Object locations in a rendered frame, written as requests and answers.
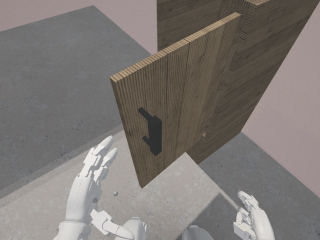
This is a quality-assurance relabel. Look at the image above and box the handle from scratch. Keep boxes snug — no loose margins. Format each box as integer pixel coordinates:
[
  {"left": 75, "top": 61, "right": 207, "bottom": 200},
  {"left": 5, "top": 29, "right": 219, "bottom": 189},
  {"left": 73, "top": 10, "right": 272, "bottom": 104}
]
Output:
[{"left": 138, "top": 107, "right": 162, "bottom": 156}]

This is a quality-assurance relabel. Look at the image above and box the left robot thigh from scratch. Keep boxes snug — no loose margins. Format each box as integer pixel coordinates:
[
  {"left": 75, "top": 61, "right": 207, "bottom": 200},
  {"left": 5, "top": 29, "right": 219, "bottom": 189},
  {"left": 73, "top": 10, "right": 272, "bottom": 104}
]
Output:
[{"left": 114, "top": 219, "right": 147, "bottom": 240}]

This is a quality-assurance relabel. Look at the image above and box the robot thigh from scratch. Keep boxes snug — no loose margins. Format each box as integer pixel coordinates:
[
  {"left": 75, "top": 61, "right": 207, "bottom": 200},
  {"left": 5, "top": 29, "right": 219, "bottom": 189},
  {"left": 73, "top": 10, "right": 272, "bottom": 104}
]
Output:
[
  {"left": 182, "top": 227, "right": 214, "bottom": 240},
  {"left": 114, "top": 219, "right": 147, "bottom": 240}
]

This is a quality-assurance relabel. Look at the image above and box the robot left hand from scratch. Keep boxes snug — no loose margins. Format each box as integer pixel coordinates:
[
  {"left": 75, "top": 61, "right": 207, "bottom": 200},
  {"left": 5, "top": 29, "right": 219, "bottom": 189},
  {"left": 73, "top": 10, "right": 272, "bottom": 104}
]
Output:
[{"left": 65, "top": 135, "right": 135, "bottom": 240}]

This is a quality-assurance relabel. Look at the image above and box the left robot forearm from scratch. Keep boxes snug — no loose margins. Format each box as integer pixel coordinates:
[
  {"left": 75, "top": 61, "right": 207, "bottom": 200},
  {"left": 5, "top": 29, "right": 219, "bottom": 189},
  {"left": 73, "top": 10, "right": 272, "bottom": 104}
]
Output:
[{"left": 53, "top": 220, "right": 92, "bottom": 240}]

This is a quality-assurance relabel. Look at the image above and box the robot right hand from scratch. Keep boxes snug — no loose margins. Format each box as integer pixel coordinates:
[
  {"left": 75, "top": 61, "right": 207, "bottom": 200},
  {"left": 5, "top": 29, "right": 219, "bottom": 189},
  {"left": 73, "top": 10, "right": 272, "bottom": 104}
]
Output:
[{"left": 233, "top": 190, "right": 275, "bottom": 240}]

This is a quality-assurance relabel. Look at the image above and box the right robot thigh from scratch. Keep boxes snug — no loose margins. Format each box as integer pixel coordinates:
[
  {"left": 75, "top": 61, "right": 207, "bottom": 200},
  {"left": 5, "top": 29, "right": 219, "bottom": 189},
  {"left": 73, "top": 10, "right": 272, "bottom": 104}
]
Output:
[{"left": 182, "top": 227, "right": 214, "bottom": 240}]

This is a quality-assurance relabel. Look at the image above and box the cupboard door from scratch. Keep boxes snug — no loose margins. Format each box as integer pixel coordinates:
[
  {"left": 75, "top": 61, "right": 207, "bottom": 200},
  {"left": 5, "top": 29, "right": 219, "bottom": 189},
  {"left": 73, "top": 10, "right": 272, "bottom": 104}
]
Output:
[{"left": 109, "top": 12, "right": 241, "bottom": 188}]

